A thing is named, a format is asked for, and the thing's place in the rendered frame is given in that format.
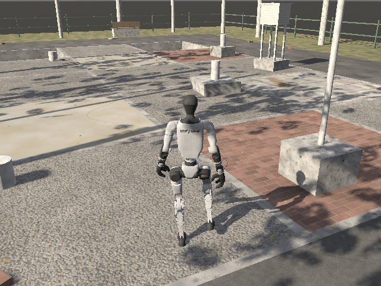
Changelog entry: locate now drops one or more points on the left robot forearm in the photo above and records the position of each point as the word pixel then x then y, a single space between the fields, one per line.
pixel 162 158

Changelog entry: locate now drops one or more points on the robot right foot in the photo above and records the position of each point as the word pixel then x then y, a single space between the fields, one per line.
pixel 210 226

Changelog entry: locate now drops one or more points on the right robot upper arm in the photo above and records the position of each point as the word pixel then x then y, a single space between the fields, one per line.
pixel 211 136

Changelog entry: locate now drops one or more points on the left robot upper arm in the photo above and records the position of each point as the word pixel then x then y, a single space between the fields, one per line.
pixel 171 126

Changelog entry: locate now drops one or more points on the robot left hand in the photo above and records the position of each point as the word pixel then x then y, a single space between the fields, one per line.
pixel 159 169

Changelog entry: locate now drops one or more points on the right robot forearm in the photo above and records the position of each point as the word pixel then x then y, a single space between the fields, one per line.
pixel 218 162

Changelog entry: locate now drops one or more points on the robot right hand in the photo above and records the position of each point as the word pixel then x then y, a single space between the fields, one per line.
pixel 221 179

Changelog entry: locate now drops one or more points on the humanoid robot head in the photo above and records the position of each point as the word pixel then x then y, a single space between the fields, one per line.
pixel 190 103

